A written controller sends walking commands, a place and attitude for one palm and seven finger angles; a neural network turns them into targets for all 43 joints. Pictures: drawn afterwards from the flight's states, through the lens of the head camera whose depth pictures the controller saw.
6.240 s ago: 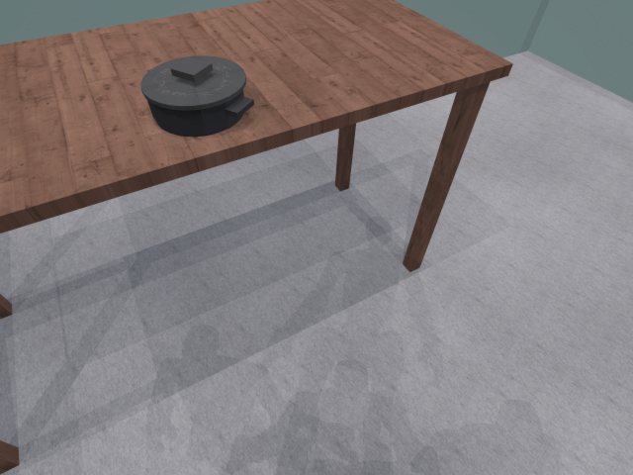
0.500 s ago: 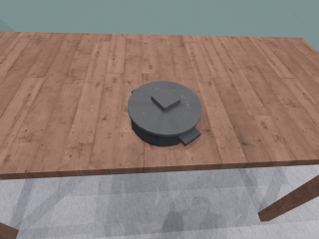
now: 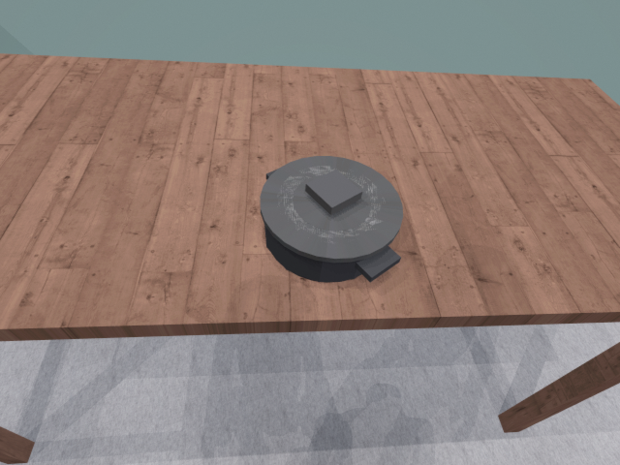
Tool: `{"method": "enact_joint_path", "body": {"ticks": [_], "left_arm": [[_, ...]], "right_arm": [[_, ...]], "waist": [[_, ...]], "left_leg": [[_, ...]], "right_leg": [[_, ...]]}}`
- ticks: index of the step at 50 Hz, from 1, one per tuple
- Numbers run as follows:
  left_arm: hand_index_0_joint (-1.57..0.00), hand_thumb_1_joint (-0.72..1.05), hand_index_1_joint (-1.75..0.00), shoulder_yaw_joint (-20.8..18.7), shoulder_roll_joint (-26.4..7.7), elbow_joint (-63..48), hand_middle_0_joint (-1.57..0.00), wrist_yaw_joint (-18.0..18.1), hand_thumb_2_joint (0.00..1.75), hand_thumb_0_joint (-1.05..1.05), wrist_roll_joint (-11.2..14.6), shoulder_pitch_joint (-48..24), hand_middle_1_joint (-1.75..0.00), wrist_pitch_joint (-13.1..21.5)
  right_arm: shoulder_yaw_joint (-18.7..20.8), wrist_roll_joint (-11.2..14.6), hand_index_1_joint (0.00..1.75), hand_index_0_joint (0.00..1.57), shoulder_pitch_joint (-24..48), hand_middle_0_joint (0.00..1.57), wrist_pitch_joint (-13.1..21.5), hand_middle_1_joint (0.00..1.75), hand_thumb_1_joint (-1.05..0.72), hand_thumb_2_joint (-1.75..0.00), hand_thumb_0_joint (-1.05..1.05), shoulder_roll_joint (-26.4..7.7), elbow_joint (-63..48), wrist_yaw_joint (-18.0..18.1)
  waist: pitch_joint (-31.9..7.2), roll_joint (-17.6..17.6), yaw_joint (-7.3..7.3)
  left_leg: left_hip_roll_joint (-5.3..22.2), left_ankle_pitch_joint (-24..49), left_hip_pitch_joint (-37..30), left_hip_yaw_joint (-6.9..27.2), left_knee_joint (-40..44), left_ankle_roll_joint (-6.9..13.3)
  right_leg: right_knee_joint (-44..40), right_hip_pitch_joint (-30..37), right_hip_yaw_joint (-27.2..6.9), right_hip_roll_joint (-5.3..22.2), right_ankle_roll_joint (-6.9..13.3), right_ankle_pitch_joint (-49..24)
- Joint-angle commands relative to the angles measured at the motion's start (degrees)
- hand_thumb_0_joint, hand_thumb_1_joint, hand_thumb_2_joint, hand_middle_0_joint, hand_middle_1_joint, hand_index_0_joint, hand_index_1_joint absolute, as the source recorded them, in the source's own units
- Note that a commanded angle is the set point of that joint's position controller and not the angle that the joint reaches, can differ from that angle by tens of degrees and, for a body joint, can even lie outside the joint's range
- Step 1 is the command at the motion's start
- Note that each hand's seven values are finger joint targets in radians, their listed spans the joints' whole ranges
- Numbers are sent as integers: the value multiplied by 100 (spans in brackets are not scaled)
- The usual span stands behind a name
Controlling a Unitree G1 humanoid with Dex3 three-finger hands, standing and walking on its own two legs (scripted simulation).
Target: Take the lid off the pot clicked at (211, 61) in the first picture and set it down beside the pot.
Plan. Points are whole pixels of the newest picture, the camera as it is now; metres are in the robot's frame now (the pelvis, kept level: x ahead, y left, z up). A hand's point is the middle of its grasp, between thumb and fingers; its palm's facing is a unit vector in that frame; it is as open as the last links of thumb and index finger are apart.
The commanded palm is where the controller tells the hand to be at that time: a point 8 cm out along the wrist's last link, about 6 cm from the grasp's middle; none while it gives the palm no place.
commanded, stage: shuffle to correct the standing spot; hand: left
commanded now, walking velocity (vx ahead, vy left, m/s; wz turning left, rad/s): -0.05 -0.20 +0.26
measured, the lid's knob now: (333, 191) +0.41 +0.01 +0.15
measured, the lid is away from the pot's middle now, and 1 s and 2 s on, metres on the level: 0.00 0.00 0.00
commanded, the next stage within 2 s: come to a stop and stand still in 1.16 s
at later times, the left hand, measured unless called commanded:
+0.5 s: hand out of the picture -0.06 +0.11 -0.18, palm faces +0.10 -0.99 -0.14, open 7.3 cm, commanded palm none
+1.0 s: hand out of the picture -0.01 +0.10 -0.20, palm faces +0.10 -0.98 -0.15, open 7.3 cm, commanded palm none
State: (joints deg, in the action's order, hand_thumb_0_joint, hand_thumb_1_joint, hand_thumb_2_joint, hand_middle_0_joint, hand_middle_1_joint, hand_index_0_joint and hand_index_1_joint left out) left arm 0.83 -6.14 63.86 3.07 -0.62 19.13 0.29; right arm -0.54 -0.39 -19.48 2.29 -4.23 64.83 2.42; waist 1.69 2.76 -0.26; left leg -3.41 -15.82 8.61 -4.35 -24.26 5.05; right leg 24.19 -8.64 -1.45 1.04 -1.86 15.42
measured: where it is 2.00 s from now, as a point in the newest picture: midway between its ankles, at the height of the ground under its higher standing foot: outside the picture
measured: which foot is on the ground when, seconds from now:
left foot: down 0.00-1.00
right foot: down 0.00-0.88, up 0.90-1.00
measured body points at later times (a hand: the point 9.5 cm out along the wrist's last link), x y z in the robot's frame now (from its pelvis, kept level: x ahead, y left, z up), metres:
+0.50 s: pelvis -0.01 -0.04 +0.00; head +0.02 -0.02 +0.45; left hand -0.07 +0.16 -0.17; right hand -0.01 -0.26 -0.15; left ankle -0.03 +0.06 -0.74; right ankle -0.03 -0.14 -0.74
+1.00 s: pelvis -0.03 -0.09 +0.00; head +0.01 -0.03 +0.44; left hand -0.02 +0.15 -0.18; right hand -0.01 -0.31 -0.14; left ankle -0.07 +0.00 -0.74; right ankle -0.07 -0.22 -0.65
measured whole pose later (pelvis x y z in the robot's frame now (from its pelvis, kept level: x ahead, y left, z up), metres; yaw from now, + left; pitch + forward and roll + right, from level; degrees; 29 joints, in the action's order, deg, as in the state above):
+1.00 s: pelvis -0.03 -0.09 +0.00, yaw +5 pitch +2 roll -3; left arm -3.2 -12.2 54.8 1.6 -1.4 15.0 -4.0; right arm 1.4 -2.0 -16.9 -0.2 -5.2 59.1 2.9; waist 3.1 3.8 -0.9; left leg 3.1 -20.1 14.2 -3.8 -32.7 2.1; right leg 64.9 -26.9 0.2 -3.4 -0.2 28.1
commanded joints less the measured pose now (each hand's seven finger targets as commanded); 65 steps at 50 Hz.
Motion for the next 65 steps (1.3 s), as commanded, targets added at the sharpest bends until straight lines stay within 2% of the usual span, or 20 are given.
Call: {"method": "enact_joint_path", "body": {"ticks": [1, 12, 23, 28, 33, 38, 41, 42, 43, 44, 45, 48, 51, 55, 57, 60, 61, 62, 63, 65], "left_arm": [[-20, 90, -30, -18, -237, -28, -20, 26, 90, 0, 23, 684, -30, 14], [-20, 90, -30, -49, -254, -69, -20, 41, 90, 0, -8, 732, -30, -52], [-20, 90, -30, -185, -389, -368, -20, -33, 90, 0, -53, 770, -30, -199], [-20, 90, -30, -256, -526, -550, -20, -53, 90, 0, -64, 782, -30, -223], [-20, 90, -30, -347, -849, -801, -20, -61, 90, 0, -86, 623, -30, -255], [-20, 90, -30, -417, -936, -1004, -20, -82, 90, 0, -154, 362, -30, -229], [-20, 90, -30, -416, -925, -1089, -20, -83, 90, 0, -98, 234, -30, -224], [-20, 90, -30, -403, -782, -1146, -20, -100, 90, 0, -60, 266, -30, -227], [-20, 90, -30, -377, -638, -1178, -20, -119, 90, 0, -5, 374, -30, -231], [-20, 90, -30, -397, -760, -1229, -20, -90, 90, 0, -7, 173, -30, -268], [-20, 90, -30, -434, -881, -1225, -20, -69, 90, 0, -51, -16, -30, -324], [-20, 90, -30, -435, -813, -1298, -20, -177, 90, 0, -56, -155, -30, -304], [-20, 90, -30, -407, -780, -1353, -20, -241, 90, 0, -37, -338, -30, -345], [-20, 90, -30, -327, -679, -1482, -20, -273, 90, 0, 10, -805, -30, -312], [-20, 90, -30, -320, -737, -1434, -20, -282, 90, 0, 48, -777, -30, -277], [-20, 90, -30, -387, -992, -1265, -20, -283, 90, 0, 42, -290, -30, -231], [-20, 90, -30, -434, -1198, -1214, -20, -238, 90, 0, 17, -132, -30, -220], [-20, 90, -30, -483, -1473, -1187, -20, -160, 90, 0, -41, 14, -30, -218], [-20, 90, -30, -445, -1628, -1214, -20, -163, 90, 0, -80, 91, -30, -203], [-20, 90, -30, -450, -1531, -1221, -20, -103, 90, 0, -105, -120, -30, -185]], "right_arm": [[100, 28, 30, 20, -457, 20, 62, 30, -90, -90, 0, -533, -132, 71], [235, 14, 30, 20, -301, 20, -61, 30, -90, -90, 0, -597, -209, 60], [376, -35, 30, 20, -153, 20, -216, 30, -90, -90, 0, -831, -388, 125], [404, -47, 30, 20, -55, 20, -295, 30, -90, -90, 0, -798, -535, 117], [377, -35, 30, 20, -90, 20, -381, 30, -90, -90, 0, -536, -610, 115], [389, -1, 30, 20, 81, 20, -341, 30, -90, -90, 0, -509, -622, 102], [338, 1, 30, 20, -339, 20, -263, 30, -90, -90, 0, -503, -508, 93], [341, -31, 30, 20, -442, 20, -217, 30, -90, -90, 0, -708, -497, 132], [404, -78, 30, 20, -490, 20, -201, 30, -90, -90, 0, -1056, -559, 143], [417, -77, 30, 20, -586, 20, -227, 30, -90, -90, 0, -1233, -611, 192], [379, -118, 30, 20, -483, 20, -220, 30, -90, -90, 0, -1208, -657, 195], [408, -176, 30, 20, 273, 20, -109, 30, -90, -90, 0, -1173, -987, 142], [453, -204, 30, 20, 173, 20, -161, 30, -90, -90, 0, -1292, -998, 81], [555, -178, 30, 20, -185, 20, -250, 30, -90, -90, 0, -1438, -938, 22], [604, -140, 30, 20, -135, 20, -282, 30, -90, -90, 0, -1542, -963, 18], [667, -80, 30, 20, -50, 20, -325, 30, -90, -90, 0, -1549, -1033, -5], [659, -56, 30, 20, -83, 20, -338, 30, -90, -90, 0, -1405, -1065, -17], [610, -38, 30, 20, -53, 20, -356, 30, -90, -90, 0, -1101, -1158, -26], [579, -14, 30, 20, 82, 20, -395, 30, -90, -90, 0, -914, -1269, -49], [535, 2, 30, 20, 439, 20, -458, 30, -90, -90, 0, -922, -1310, -1]], "waist": [[317, -494, 22], [301, -573, -9], [93, -475, -13], [23, -117, -2], [32, 594, -64], [298, 91, -42], [75, -107, -193], [50, -727, -193], [5, -1616, -155], [71, -1963, -294], [80, -1659, -239], [143, -549, 137], [11, -1049, 46], [-63, -1496, -269], [-244, -1708, -265], [-430, -1114, -59], [-522, -446, -9], [-662, 620, 41], [-664, 982, 91], [-452, 1757, 139]], "left_leg": [[1189, 1884, 45, 1216, 712, -87], [1241, 1354, 303, 1598, 700, -26], [1440, 1364, 544, 1485, 173, 83], [1154, 793, 987, 1058, -390, -103], [495, -407, 1104, 256, -1849, -406], [578, -1278, 1228, 149, -2592, -429], [725, -131, 442, 167, -547, -355], [1362, 697, -9, 898, 204, -80], [2453, 1796, -200, 2109, 510, 500], [3075, 3220, -29, 2773, 625, 1087], [3035, 3454, 484, 2733, 569, 1137], [2400, 3311, 447, 1699, 314, 703], [1959, 3115, 9, 1066, 133, 401], [1916, 3354, -331, 1070, 52, 308], [1933, 3386, -251, 1146, -104, 193], [1590, 2393, 441, 827, -744, -264], [1362, 1839, 958, 491, -1220, -417], [890, 643, 1653, -61, -2026, -612], [429, -1489, 1962, -172, -2888, -682], [566, -2056, 1840, 265, -3531, -612]], "right_leg": [[-116, -294, 7, 360, 178, -783], [-165, -270, 317, 390, 135, -581], [253, -436, 300, 218, 244, -712], [142, -277, -93, 325, 374, -1190], [-697, -598, -986, 946, 860, -867], [-663, -865, -987, 1152, 1524, -1865], [51, -847, -677, 817, 1153, -2079], [650, -1251, -325, 400, 740, -1643], [1733, -1699, 269, -166, 250, -271], [3139, -2083, 173, -300, 60, 1690], [4071, -1949, -334, -239, 193, 1749], [4918, -2356, -256, -141, 134, 1331], [4053, -2269, 74, -53, -64, 1204], [2317, -1844, 522, 12, -82, 1382], [1495, -1314, 572, -3, 7, 1115], [-121, 58, 684, -62, 103, -430], [-130, 630, 347, 296, 224, -1463], [55, 1093, -371, 1080, 546, -3247], [-45, 1020, -554, 1586, 1038, -4117], [-491, 152, -984, 1530, 1339, -2563]]}}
